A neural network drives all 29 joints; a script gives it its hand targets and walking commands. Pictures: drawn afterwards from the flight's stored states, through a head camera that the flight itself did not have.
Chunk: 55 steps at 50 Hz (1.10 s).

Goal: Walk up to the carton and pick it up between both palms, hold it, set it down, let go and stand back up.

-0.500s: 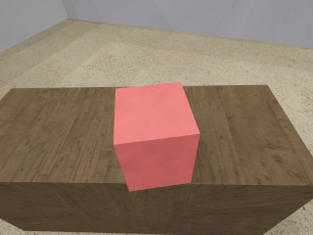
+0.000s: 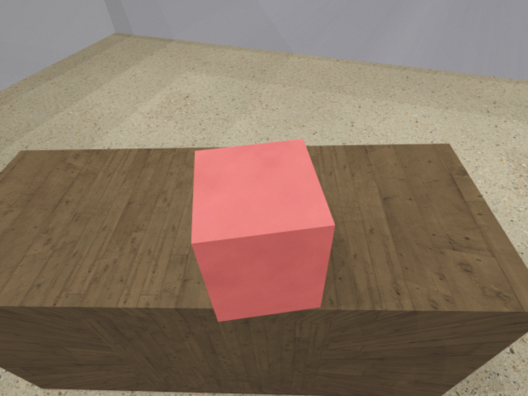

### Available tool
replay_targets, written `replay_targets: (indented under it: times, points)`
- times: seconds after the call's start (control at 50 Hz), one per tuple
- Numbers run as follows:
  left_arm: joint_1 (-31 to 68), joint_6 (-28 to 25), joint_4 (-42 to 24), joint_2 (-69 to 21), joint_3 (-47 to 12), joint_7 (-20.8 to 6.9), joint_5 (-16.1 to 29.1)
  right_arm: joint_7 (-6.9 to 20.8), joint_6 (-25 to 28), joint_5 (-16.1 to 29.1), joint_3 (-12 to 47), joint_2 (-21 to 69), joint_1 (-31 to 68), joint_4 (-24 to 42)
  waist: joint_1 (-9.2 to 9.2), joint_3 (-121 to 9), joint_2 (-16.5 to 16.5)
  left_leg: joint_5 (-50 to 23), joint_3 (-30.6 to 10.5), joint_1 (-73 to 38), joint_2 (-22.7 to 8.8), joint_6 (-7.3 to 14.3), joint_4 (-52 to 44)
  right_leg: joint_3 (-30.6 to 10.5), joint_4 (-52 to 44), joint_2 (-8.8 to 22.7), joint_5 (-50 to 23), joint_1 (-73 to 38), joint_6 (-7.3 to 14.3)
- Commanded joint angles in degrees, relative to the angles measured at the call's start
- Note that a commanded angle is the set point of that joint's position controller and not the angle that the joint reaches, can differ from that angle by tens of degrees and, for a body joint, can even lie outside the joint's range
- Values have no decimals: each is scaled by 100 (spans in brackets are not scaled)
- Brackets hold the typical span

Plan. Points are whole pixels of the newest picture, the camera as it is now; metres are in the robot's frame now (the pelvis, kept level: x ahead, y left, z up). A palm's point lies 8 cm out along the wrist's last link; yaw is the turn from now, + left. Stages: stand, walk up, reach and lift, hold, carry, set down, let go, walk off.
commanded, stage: stand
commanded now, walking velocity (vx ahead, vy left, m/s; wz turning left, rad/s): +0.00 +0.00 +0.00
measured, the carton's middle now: (259, 231) +0.42 +0.04 +0.00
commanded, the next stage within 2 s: none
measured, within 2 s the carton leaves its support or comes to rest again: neither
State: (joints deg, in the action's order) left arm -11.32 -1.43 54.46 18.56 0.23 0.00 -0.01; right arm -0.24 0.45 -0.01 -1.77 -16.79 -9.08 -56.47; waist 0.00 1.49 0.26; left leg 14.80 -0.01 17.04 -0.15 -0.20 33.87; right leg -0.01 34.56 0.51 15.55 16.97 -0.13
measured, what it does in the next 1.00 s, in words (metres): stands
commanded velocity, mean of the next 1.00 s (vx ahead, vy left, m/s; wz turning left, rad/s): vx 0.00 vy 0.00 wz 0.00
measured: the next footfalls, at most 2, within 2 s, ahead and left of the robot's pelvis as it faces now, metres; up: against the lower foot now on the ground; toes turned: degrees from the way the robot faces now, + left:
none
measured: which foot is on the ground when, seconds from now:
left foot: down 0.00-1.00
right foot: down 0.00-1.00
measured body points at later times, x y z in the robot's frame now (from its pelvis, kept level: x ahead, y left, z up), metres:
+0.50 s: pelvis +0.00 +0.00 +0.00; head +0.01 +0.00 +0.45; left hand +0.09 +0.29 -0.12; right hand +0.10 -0.28 -0.13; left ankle +0.04 +0.12 -0.73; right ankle +0.03 -0.12 -0.73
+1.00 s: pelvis +0.01 +0.00 +0.00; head +0.01 -0.01 +0.45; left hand +0.09 +0.29 -0.12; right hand +0.10 -0.28 -0.13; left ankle +0.04 +0.12 -0.73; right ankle +0.03 -0.12 -0.73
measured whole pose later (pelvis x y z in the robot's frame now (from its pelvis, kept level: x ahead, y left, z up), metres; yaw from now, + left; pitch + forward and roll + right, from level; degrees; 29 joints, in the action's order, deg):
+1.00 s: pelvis +0.01 +0.00 +0.00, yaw +0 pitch -2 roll +0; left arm -11.2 -1.5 55.3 18.6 0.2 0.0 0.0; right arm -0.1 0.5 0.0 -1.6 -16.8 -8.7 -57.3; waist 0.0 1.5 0.3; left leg 13.9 0.0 15.0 -0.1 -0.4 30.9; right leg 0.0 32.1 0.5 14.9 15.2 -0.1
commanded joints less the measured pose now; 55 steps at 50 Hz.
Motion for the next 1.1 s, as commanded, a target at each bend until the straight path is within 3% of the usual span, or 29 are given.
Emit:
replay_targets:
  times: [0.0,0.02,0.06,0.08,0.1,0.18,0.22,0.24,0.28,0.32,0.38,0.44,0.46,0.5,0.56,0.58,0.62,0.64,0.7,0.72,0.74,0.76,0.8,0.82,0.86,0.9,0.92,1.04,1.08]
  points:
    - [754,-156,-29,1248,225,35,-117,-15,210,-56,-207,-1338,581,191,86,-227,-54,-237,-630,-563,-669,253,-1153,-823,-1394,626,-183,-162,241]
    - [570,-145,-4,1270,244,44,-97,8,213,-12,-220,-1327,326,149,100,-273,-120,-202,-580,-597,-627,223,-1068,-827,-1416,634,-153,-214,243]
    - [526,-187,-4,1236,228,27,-52,5,205,-40,-178,-1216,425,152,43,-97,92,-122,-539,-523,-592,258,-1076,-984,-1451,696,57,-123,284]
    - [752,-196,-17,1221,190,37,-89,13,220,-43,-171,-1195,465,128,117,-179,-76,-165,-548,-520,-596,275,-1089,-932,-1469,699,22,-158,294]
    - [624,-183,-29,1258,210,31,-119,6,240,-26,-185,-1301,391,113,42,-185,-103,-221,-614,-549,-581,277,-1172,-907,-1490,647,98,-213,287]
    - [625,-217,-23,1296,222,25,-72,27,252,-42,-201,-1372,377,82,71,-355,-176,-580,-479,-639,-606,223,-1032,-839,-1329,672,-612,-356,271]
    - [582,-211,4,1198,204,18,-68,16,237,-59,-205,-1325,383,50,37,-292,123,-683,-539,-626,-616,238,-1099,-843,-1299,663,-570,-318,269]
    - [527,-170,6,1241,239,24,-77,23,235,-55,-213,-1369,438,109,44,-414,-97,-683,-552,-689,-646,243,-1057,-799,-1335,635,-700,-368,222]
    - [476,-190,4,1203,212,40,-46,0,250,-42,-207,-1288,400,112,25,-435,-132,-752,-520,-633,-631,289,-981,-802,-1334,667,-890,-498,272]
    - [468,-205,59,1240,209,25,-54,-31,217,-31,-157,-1258,398,84,31,-515,23,-644,-521,-698,-648,301,-992,-841,-1335,706,-826,-530,275]
    - [476,-204,13,1178,234,31,-59,12,207,-72,-203,-1344,436,65,-7,-505,-219,-561,-515,-762,-660,305,-1026,-837,-1396,677,-592,-407,257]
    - [560,-203,74,1284,203,59,-108,10,200,-64,-185,-1222,427,128,99,-412,-48,-597,-494,-769,-578,258,-1012,-904,-1371,731,-581,-334,260]
    - [674,-179,14,1309,251,63,-98,10,208,-55,-157,-1166,413,114,83,-324,-195,-542,-524,-671,-627,281,-1077,-822,-1390,678,-480,-302,257]
    - [739,-173,-39,1314,232,45,-87,19,241,-33,-178,-1246,588,144,13,-323,41,-533,-585,-571,-637,241,-1137,-781,-1353,649,-416,-373,245]
    - [633,-178,34,1270,260,12,-47,4,221,-39,-204,-1330,422,95,34,-310,-108,-443,-542,-662,-646,270,-1188,-845,-1389,642,-285,-325,222]
    - [516,-170,82,1168,219,3,-44,7,250,-65,-197,-1383,500,91,-37,-342,19,-173,-615,-618,-709,307,-1190,-821,-1426,625,-349,-375,266]
    - [604,-173,87,1283,256,33,-108,19,203,-48,-187,-1329,476,77,18,-281,-166,-356,-548,-592,-650,242,-1276,-803,-1395,602,-316,-411,234]
    - [494,-172,61,1283,237,11,-58,28,225,-45,-187,-1315,532,105,-17,-325,37,-318,-546,-650,-640,282,-1162,-821,-1427,641,-446,-359,203]
    - [571,-188,39,1297,251,17,-83,30,258,-30,-149,-1150,339,71,35,-269,-152,-585,-545,-667,-624,235,-1215,-797,-1326,654,-559,-438,215]
    - [571,-184,-14,1245,262,15,-77,20,240,-51,-165,-1260,480,62,-44,-424,-51,-660,-551,-642,-687,267,-1199,-760,-1332,632,-772,-620,223]
    - [603,-165,65,1310,258,37,-79,14,226,-11,-177,-1276,469,74,61,-357,-56,-661,-533,-744,-675,237,-1201,-760,-1340,655,-757,-467,216]
    - [474,-209,31,1247,244,30,-35,3,243,-11,-142,-1228,366,27,-14,-352,27,-750,-569,-734,-654,254,-1159,-849,-1366,638,-741,-499,214]
    - [505,-199,65,1232,205,38,-72,7,226,-35,-190,-1371,346,61,110,-444,-68,-608,-509,-851,-657,233,-1162,-805,-1377,650,-722,-468,220]
    - [540,-196,117,1244,216,42,-73,6,212,-18,-211,-1448,415,44,83,-260,18,-663,-530,-784,-642,217,-1162,-823,-1350,616,-717,-296,204]
    - [620,-163,88,1274,227,20,-73,1,225,-43,-195,-1332,361,49,69,-284,-156,-705,-518,-785,-649,223,-1141,-808,-1425,647,-638,-309,208]
    - [695,-213,54,1299,239,29,-96,-5,217,-50,-222,-1339,371,75,119,-344,-61,-732,-488,-821,-642,212,-1082,-859,-1453,685,-783,-387,242]
    - [426,-221,72,1242,242,36,-89,22,197,-41,-248,-1437,368,63,23,-559,47,-760,-547,-882,-656,256,-1084,-867,-1424,652,-821,-541,254]
    - [521,-180,77,1259,212,37,-90,17,226,-32,-171,-1255,320,71,60,-477,-108,-605,-526,-782,-650,220,-1199,-851,-1405,684,-596,-486,225]
    - [557,-179,90,1315,244,55,-77,14,200,-8,-155,-1267,394,85,24,-332,60,-826,-511,-764,-624,216,-1190,-796,-1386,638,-755,-467,220]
